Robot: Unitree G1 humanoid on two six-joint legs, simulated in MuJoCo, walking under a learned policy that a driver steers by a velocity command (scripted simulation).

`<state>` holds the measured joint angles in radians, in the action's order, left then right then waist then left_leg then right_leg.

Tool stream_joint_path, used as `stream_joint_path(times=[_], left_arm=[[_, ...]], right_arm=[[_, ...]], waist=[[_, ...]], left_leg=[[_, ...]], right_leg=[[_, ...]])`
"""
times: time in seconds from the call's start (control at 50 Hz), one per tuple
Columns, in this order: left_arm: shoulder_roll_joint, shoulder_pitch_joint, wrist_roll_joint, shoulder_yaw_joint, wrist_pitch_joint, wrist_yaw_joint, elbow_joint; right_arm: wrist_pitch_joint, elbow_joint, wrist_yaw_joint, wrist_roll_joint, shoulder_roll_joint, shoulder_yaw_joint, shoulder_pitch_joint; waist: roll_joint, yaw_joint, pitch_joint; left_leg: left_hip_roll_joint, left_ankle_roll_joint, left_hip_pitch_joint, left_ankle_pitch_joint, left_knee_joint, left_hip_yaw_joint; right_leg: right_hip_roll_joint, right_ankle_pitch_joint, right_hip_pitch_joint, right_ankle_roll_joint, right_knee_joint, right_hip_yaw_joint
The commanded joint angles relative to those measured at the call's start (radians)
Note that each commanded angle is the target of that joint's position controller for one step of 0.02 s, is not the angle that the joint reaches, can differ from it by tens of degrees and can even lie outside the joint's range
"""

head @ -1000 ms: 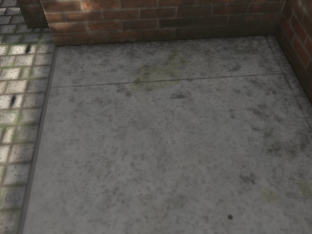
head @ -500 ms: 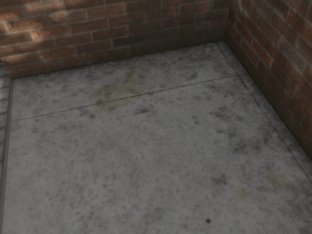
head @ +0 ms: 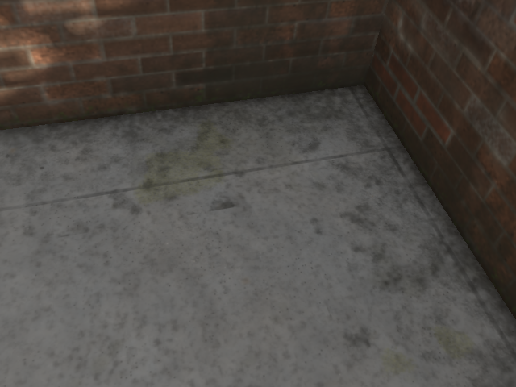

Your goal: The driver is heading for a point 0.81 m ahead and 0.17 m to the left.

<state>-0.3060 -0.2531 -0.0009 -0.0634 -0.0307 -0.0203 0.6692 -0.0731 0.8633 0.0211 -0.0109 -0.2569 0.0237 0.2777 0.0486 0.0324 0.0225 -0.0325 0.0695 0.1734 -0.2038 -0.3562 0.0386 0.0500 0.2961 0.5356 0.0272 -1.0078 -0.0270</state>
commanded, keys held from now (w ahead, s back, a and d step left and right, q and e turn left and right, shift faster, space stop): no key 0.12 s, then w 0.32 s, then w+q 0.56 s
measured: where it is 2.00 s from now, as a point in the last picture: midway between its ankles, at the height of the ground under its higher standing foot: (180, 298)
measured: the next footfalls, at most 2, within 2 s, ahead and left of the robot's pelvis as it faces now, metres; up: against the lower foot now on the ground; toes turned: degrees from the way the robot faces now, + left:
right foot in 0.26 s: +0.17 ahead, -0.13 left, +0.00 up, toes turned -1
left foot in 0.76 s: +0.43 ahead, +0.15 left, +0.00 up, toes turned +9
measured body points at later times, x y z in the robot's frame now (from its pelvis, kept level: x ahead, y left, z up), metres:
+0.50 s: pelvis +0.16 -0.02 +0.00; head +0.18 -0.03 +0.45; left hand +0.23 +0.25 -0.11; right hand +0.30 -0.30 -0.12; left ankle +0.21 +0.13 -0.69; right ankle +0.13 -0.13 -0.75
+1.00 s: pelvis +0.41 +0.08 +0.00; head +0.44 +0.11 +0.45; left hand +0.52 +0.38 -0.10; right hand +0.54 -0.18 -0.11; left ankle +0.39 +0.14 -0.75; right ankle +0.52 -0.08 -0.67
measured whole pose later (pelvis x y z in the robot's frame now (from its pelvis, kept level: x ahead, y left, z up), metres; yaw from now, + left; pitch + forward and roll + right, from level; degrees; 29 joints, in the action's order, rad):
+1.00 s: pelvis +0.41 +0.08 +0.00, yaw +15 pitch +2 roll -1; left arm -0.30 -0.14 0.01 -0.05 -0.10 -0.01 0.68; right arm -0.06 0.77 0.02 0.01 -0.28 0.05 0.32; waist 0.04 0.05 0.04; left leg -0.11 0.11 0.21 -0.16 -0.35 -0.07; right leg 0.09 0.21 0.62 0.03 -0.97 -0.07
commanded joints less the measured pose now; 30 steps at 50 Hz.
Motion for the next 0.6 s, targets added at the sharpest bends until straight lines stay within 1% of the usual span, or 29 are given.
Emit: stream_joint_path(times=[0.02,0.04,0.06,0.12,0.16,0.2,0.22,0.24,0.26,0.28,0.3,0.32,0.34,0.36,0.38,0.4,0.44,0.46,0.52,0.56,0.6], left_arm=[[-0.014,-0.01,0.004,-0.002,-0.001,-0.004,-0.056],[-0.003,0.019,0.003,0.002,0.0,-0.004,-0.061],[-0.002,0.044,0.001,0.004,0.001,-0.003,-0.065],[-0.024,0.094,-0.004,-0.002,0.005,0.0,-0.073],[-0.038,0.135,-0.008,-0.006,0.007,0.003,-0.087],[-0.047,0.173,-0.015,-0.007,0.002,0.008,-0.101],[-0.047,0.169,-0.017,-0.008,-0.005,0.012,-0.098],[-0.048,0.135,-0.016,-0.012,-0.015,0.013,-0.084],[-0.073,0.066,-0.013,-0.025,-0.025,0.01,-0.058],[-0.127,-0.039,-0.008,-0.045,-0.032,0.004,-0.033],[-0.207,-0.157,-0.006,-0.073,-0.033,0.007,-0.005],[-0.153,-0.21,-0.008,-0.059,-0.036,0.014,0.002],[-0.114,-0.156,-0.005,-0.04,-0.043,0.016,-0.001],[-0.091,-0.105,-0.006,-0.033,-0.048,0.018,-0.014],[-0.078,-0.075,-0.012,-0.028,-0.051,0.022,-0.012],[-0.067,-0.044,-0.01,-0.023,-0.056,0.023,-0.013],[-0.086,-0.019,-0.006,-0.029,-0.059,0.023,-0.012],[-0.096,-0.013,-0.005,-0.033,-0.061,0.021,-0.01],[-0.125,-0.028,0.001,-0.042,-0.069,0.017,0.013],[-0.142,-0.053,0.001,-0.048,-0.07,0.017,0.035],[-0.151,-0.077,-0.005,-0.053,-0.069,0.017,0.059]], right_arm=[[-0.002,-0.053,-0.021,0.001,-0.152,0.03,-0.065],[0.004,-0.048,-0.025,0.003,-0.158,0.031,-0.062],[0.01,-0.042,-0.028,0.005,-0.167,0.033,-0.053],[0.026,-0.021,-0.026,0.009,-0.18,0.036,-0.03],[0.036,-0.008,-0.02,0.022,-0.208,0.048,-0.016],[0.043,-0.002,-0.02,0.034,-0.218,0.055,-0.003],[0.044,0.0,-0.021,0.038,-0.215,0.055,-0.004],[0.045,0.0,-0.024,0.041,-0.208,0.053,-0.013],[0.04,-0.004,-0.025,0.033,-0.189,0.047,-0.022],[0.027,-0.024,-0.022,0.022,-0.147,0.033,-0.045],[0.007,-0.06,-0.021,0.013,-0.099,0.016,-0.047],[-0.006,-0.071,-0.013,0.013,-0.139,0.022,-0.096],[-0.012,-0.072,-0.001,0.042,-0.183,0.038,-0.094],[-0.013,-0.071,0.006,0.052,-0.176,0.038,-0.109],[-0.013,-0.076,0.011,0.045,-0.165,0.038,-0.126],[-0.01,-0.075,0.01,0.036,-0.158,0.042,-0.136],[-0.004,-0.069,0.013,0.028,-0.124,0.033,-0.128],[0.0,-0.07,0.013,0.028,-0.115,0.03,-0.132],[0.007,-0.089,0.013,0.024,-0.089,0.015,-0.192],[0.009,-0.107,0.015,0.026,-0.084,0.011,-0.234],[0.011,-0.127,0.018,0.031,-0.094,0.012,-0.269]], waist=[[-0.133,-0.037,-0.062],[-0.137,-0.026,-0.066],[-0.141,-0.015,-0.067],[-0.138,0.008,-0.062],[-0.137,0.024,-0.044],[-0.129,0.032,0.002],[-0.124,0.02,0.021],[-0.12,-0.007,0.02],[-0.11,-0.042,-0.021],[-0.043,-0.083,-0.118],[0.161,-0.102,-0.205],[0.193,-0.147,-0.191],[0.109,-0.112,-0.104],[0.055,-0.089,-0.06],[0.024,-0.077,-0.001],[0.028,-0.059,0.022],[0.041,-0.042,0.024],[0.04,-0.039,0.021],[0.032,-0.064,0.022],[0.034,-0.084,0.025],[0.034,-0.1,0.035]], left_leg=[[0.211,0.125,-0.065,0.712,0.09,-0.1],[0.205,0.119,-0.065,0.712,0.087,-0.084],[0.205,0.115,-0.068,0.706,0.083,-0.079],[0.228,0.124,-0.094,0.67,0.063,-0.104],[0.267,0.147,-0.119,0.492,0.072,-0.157],[0.295,0.159,-0.141,0.25,0.088,-0.221],[0.297,0.154,-0.143,0.18,0.079,-0.237],[0.285,0.139,-0.125,0.162,0.048,-0.233],[0.249,0.117,-0.072,0.234,-0.029,-0.204],[0.176,0.074,0.044,0.29,-0.209,-0.12],[0.018,-0.007,0.311,0.067,-0.501,0.02],[-0.01,-0.03,0.51,-0.378,-0.71,-0.056],[0.051,-0.015,0.58,-0.366,-0.813,-0.106],[0.09,-0.005,0.583,-0.288,-0.82,-0.1],[0.117,-0.009,0.594,-0.217,-0.768,-0.096],[0.145,-0.018,0.563,-0.158,-0.72,-0.1],[0.147,-0.052,0.505,-0.079,-0.654,-0.072],[0.148,-0.068,0.503,-0.041,-0.61,-0.064],[0.143,-0.094,0.454,0.099,-0.435,-0.053],[0.128,-0.093,0.42,0.163,-0.346,-0.047],[0.118,-0.081,0.416,0.186,-0.296,-0.047]], right_leg=[[0.024,-0.103,-0.021,0.021,0.151,-0.006],[0.021,-0.135,-0.047,0.023,0.217,0.0],[0.017,-0.16,-0.07,0.025,0.271,0.005],[0.003,-0.186,-0.11,0.019,0.372,0.006],[0.0,-0.116,-0.091,-0.001,0.394,0.015],[-0.005,-0.042,-0.059,-0.032,0.435,0.027],[-0.012,-0.045,-0.075,-0.05,0.486,0.036],[-0.024,-0.085,-0.145,-0.069,0.556,0.05],[-0.028,-0.135,-0.29,-0.095,0.577,0.036],[0.051,-0.198,-0.5,-0.152,0.561,-0.067],[0.215,-0.142,-0.732,-0.276,0.624,-0.361],[0.319,-0.081,-0.797,-0.348,0.734,-0.582],[0.322,-0.005,-0.72,-0.335,0.749,-0.526],[0.278,0.052,-0.651,-0.304,0.771,-0.44],[0.247,0.051,-0.584,-0.287,0.816,-0.38],[0.221,-0.005,-0.529,-0.266,0.846,-0.325],[0.178,-0.108,-0.46,-0.259,0.886,-0.234],[0.17,-0.14,-0.454,-0.257,0.897,-0.185],[0.15,-0.198,-0.421,-0.236,0.91,-0.063],[0.155,-0.212,-0.419,-0.222,0.905,-0.01],[0.178,-0.203,-0.449,-0.212,0.896,0.018]])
